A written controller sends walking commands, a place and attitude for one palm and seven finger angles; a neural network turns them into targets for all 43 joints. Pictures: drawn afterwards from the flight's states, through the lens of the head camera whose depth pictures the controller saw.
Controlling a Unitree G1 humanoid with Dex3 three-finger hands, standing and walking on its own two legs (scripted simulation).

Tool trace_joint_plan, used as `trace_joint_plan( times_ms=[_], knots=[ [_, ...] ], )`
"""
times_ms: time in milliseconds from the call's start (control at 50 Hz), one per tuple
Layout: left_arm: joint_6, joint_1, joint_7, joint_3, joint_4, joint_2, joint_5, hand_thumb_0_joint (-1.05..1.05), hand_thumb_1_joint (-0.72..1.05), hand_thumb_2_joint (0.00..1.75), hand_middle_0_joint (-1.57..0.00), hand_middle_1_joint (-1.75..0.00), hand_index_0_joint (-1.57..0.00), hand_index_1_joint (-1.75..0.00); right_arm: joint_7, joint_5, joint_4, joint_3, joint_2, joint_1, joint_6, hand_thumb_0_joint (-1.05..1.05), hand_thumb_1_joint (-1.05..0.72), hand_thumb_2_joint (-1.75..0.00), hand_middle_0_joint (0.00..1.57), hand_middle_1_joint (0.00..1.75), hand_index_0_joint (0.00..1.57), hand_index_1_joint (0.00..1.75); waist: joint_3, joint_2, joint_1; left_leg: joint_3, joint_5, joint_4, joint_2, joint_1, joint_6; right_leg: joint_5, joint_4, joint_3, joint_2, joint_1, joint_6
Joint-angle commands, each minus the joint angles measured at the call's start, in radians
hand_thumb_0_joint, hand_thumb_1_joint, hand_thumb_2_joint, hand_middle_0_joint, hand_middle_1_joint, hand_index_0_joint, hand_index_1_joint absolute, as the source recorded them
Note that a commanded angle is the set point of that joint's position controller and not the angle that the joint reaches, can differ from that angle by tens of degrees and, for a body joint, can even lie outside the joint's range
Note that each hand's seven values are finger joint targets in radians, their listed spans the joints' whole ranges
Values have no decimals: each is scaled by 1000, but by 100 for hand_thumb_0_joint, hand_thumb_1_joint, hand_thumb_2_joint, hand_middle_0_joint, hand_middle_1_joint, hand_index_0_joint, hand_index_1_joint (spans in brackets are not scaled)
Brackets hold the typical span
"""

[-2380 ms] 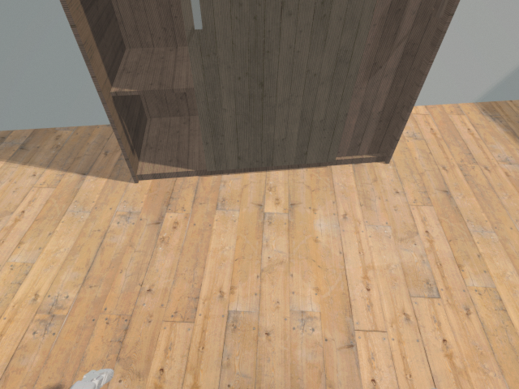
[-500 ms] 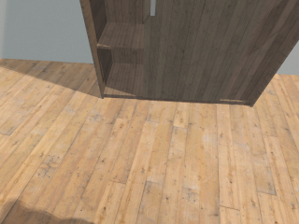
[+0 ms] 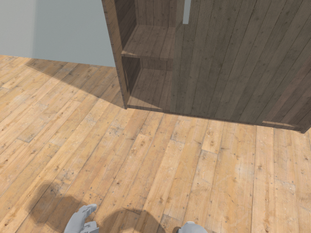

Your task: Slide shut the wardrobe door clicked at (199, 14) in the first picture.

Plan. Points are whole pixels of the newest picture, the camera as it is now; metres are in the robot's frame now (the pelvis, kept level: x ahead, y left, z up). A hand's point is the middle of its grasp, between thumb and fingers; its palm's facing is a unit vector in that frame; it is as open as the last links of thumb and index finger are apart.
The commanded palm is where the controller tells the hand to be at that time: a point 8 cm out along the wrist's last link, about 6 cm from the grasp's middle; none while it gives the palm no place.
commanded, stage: walk to a spot facing it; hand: right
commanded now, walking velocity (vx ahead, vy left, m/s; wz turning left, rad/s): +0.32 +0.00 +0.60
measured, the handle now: out of the picture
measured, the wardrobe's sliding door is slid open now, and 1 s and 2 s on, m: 0.37 0.37 0.37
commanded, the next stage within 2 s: turn to face it in 1.98 s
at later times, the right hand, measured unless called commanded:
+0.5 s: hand (206, 167) +0.35 -0.18 -0.16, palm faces -0.34 +0.93 -0.16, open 7.4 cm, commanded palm none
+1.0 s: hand (193, 142) +0.45 -0.14 -0.16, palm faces -0.48 +0.84 -0.25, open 7.4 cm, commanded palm none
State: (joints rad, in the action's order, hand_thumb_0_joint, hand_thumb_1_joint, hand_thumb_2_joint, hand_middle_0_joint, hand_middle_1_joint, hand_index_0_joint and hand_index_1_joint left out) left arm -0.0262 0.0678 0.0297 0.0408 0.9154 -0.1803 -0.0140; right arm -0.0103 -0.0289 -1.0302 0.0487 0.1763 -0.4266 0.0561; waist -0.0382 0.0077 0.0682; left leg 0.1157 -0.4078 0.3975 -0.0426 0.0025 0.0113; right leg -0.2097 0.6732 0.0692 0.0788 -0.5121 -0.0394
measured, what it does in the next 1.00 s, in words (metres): walks ahead, turning left: right foot, then left foot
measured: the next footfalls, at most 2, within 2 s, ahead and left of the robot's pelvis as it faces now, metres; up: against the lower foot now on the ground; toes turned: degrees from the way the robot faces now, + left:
right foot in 0.02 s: +0.15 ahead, -0.12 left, +0.00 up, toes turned -5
left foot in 0.62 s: +0.31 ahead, +0.10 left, +0.00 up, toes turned +31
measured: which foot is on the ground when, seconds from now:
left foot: down 0.00-0.04, up 0.06-0.60, down 0.62-1.00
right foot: up 0.00-0.00, down 0.02-0.62, up 0.64-1.00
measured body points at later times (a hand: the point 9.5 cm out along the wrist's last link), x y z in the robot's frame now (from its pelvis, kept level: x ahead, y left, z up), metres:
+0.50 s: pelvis +0.18 -0.04 +0.01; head +0.22 -0.04 +0.46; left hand +0.03 +0.15 -0.13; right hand +0.37 -0.23 -0.14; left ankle +0.25 +0.11 -0.67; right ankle +0.11 -0.12 -0.73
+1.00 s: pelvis +0.28 -0.01 +0.00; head +0.31 +0.01 +0.45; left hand +0.27 +0.27 -0.13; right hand +0.48 -0.19 -0.14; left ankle +0.27 +0.08 -0.73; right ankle +0.38 -0.14 -0.69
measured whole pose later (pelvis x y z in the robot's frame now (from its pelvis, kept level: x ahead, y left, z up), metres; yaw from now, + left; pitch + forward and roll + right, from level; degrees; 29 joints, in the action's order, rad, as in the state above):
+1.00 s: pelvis +0.28 -0.01 +0.00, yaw +35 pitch +2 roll +0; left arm 0.03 0.05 -0.02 0.05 0.86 -0.20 -0.02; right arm 0.00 -0.02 -0.91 0.07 0.21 -0.20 -0.02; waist -0.07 0.00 0.04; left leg 0.03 -0.20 0.53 -0.08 0.36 0.07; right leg -0.40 0.89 0.01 0.09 -0.47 -0.09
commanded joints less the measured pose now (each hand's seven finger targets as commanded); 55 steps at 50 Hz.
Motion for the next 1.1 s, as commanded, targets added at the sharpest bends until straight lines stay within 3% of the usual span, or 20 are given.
trace_joint_plan(
  times_ms=[0, 20, 40, 100, 160, 320, 440, 540, 580, 600, 620, 640, 660, 700, 760, 840, 960, 1040, 1060, 1080],
  knots=[
    [-51, 373, -46, 70, 23, -271, -16, 0, 90, 90, -20, -30, -20, -30, 3, 21, 74, 49, 136, -4, 10, 0, -90, -90, 20, 30, 20, 30, 242, -136, -195, 0, 369, 510, 37, 399, 48, 70, -194, -224, 197, 737, 84],
    [-49, 449, -46, 78, 37, -336, -17, 0, 90, 90, -20, -30, -20, -30, 14, 27, 94, 42, 91, -26, 12, 0, -90, -90, 20, 30, 20, 30, 300, -362, -185, -83, -175, 830, -45, 602, 9, 106, -319, -556, 455, 819, 174],
    [-38, 400, -46, 62, 23, -295, -9, 0, 90, 90, -20, -30, -20, -30, 12, 19, 103, 46, 125, 34, 9, 0, -90, -90, 20, 30, 20, 30, 213, -213, -178, -25, -148, 938, 24, 625, 23, 15, -387, -575, 470, 678, 210],
    [-57, 205, -46, 20, -10, -131, -7, 0, 90, 90, -20, -30, -20, -30, 41, -1, 96, 50, 107, 96, -17, 0, -90, -90, 20, 30, 20, 30, -9, -129, -80, -72, 64, 955, 129, 618, 2, -80, -456, -277, 336, 342, 129],
    [-71, 224, -52, 13, 20, -94, -4, 0, 90, 90, -20, -30, -20, -30, 48, -5, 84, 45, 54, 57, -59, 0, -90, -90, 20, 30, 20, 30, -3, -146, -36, -100, 176, 916, 130, 570, -17, 113, -447, -26, 252, 279, 78],
    [-73, 337, -60, 15, 72, -93, 2, 0, 90, 90, -20, -30, -20, -30, 56, -9, 142, 43, 46, 209, -86, 0, -90, -90, 20, 30, 20, 30, -53, -94, -54, -150, 314, 752, 156, 768, -50, 369, -447, 110, 261, 450, 102],
    [-45, 427, -62, 17, 111, -116, -12, 0, 90, 90, -20, -30, -20, -30, 53, 0, 184, 22, 29, 381, -80, 0, -90, -90, 20, 30, 20, 30, -75, -122, -123, -260, 230, 438, 102, 668, -27, 670, -344, 209, 259, 541, 135],
    [-25, 393, -60, 40, 93, -163, -8, 0, 90, 90, -20, -30, -20, -30, 41, -2, 170, 32, 71, 286, -61, 0, -90, -90, 20, 30, 20, 30, 38, -165, -64, -302, 158, 279, 26, 460, 30, 937, -95, 266, 283, 600, 119],
    [-19, 359, -47, 42, 58, -174, 7, 0, 90, 90, -20, -30, -20, -30, 32, -6, 118, 56, 155, 81, -32, 0, -90, -90, 20, 30, 20, 30, 178, -95, 46, -236, 390, 101, 72, 47, 73, 720, 294, 272, 253, 385, 48],
    [-14, 396, -42, 30, 22, -105, 23, 0, 90, 90, -20, -30, -20, -30, 17, 0, 105, 74, 267, 11, -19, 0, -90, -90, 20, 30, 20, 30, 304, 158, 44, 197, 940, 137, 372, -268, 209, -236, 598, 241, 80, 21, -25],
    [-10, 325, -57, 27, -5, -91, 21, 0, 90, 90, -20, -30, -20, -30, 0, 28, 101, 84, 312, -6, -30, 0, -90, -90, 20, 30, 20, 30, 356, 180, 51, 343, 1235, 107, 493, -280, 318, -478, 791, 84, 15, -85, -40],
    [0, 272, -63, 29, -21, -93, 19, 0, 90, 90, -20, -30, -20, -30, -13, 31, 115, 78, 285, 49, -44, 0, -90, -90, 20, 30, 20, 30, 254, 68, 30, 230, 1139, 83, 463, -185, 319, -390, 783, -19, 63, -98, -30],
    [8, 261, -55, 23, -30, -82, 11, 0, 90, 90, -20, -30, -20, -30, -16, 29, 142, 70, 253, 112, -42, 0, -90, -90, 20, 30, 20, 30, 223, 113, 3, 212, 1004, 52, 402, -105, 269, -306, 740, -43, 81, -108, -37],
    [35, 227, -57, 30, -12, -90, -1, 0, 90, 90, -20, -30, -20, -30, -22, 28, 163, 57, 204, 222, -45, 0, -90, -90, 20, 30, 20, 30, 115, 4, -58, 129, 778, -19, 325, 158, 207, -222, 646, -56, 101, -20, -42],
    [63, 275, -58, 25, 4, -69, -8, 0, 90, 90, -20, -30, -20, -30, -17, 13, 180, 51, 192, 286, -43, 0, -90, -90, 20, 30, 20, 30, 71, 20, -115, 75, 609, -66, 267, 341, 178, -184, 534, -43, 74, 50, -50],
    [62, 206, -52, 25, -31, -83, -11, 0, 90, 90, -20, -30, -20, -30, -3, 10, 175, 57, 197, 251, -50, 0, -90, -90, 20, 30, 20, 30, 85, 108, -93, 102, 451, -74, 211, 322, 161, -131, 417, -45, 41, 30, -51],
    [44, 52, -55, 21, -107, -96, 2, 0, 90, 90, -20, -30, -20, -30, 1, 5, 193, 71, 226, 196, -65, 0, -90, -90, 20, 30, 20, 30, 131, 153, -37, 212, 590, -2, 220, 204, 177, -211, 145, -42, -24, 83, -45],
    [32, 123, -65, 26, -101, -117, 13, 0, 90, 90, -20, -30, -20, -30, -1, 10, 212, 74, 236, 236, -79, 0, -90, -90, 20, 30, 20, 30, 173, 142, -74, 247, 608, 76, 191, 243, 117, -105, -157, -41, -54, 287, -25],
    [24, 170, -69, 32, -89, -148, 12, 0, 90, 90, -20, -30, -20, -30, 0, 17, 222, 69, 211, 251, -82, 0, -90, -90, 20, 30, 20, 30, 189, 94, -102, 203, 510, 142, 139, 353, 68, -15, -289, -71, 2, 450, -6],
    [15, 184, -71, 47, -96, -242, 0, 0, 90, 90, -20, -30, -20, -30, 8, 29, 242, 58, 152, 232, -83, 0, -90, -90, 20, 30, 20, 30, 202, -172, -107, 72, 174, 311, -1, 543, -1, 96, -393, -299, 240, 587, 64]
  ],
)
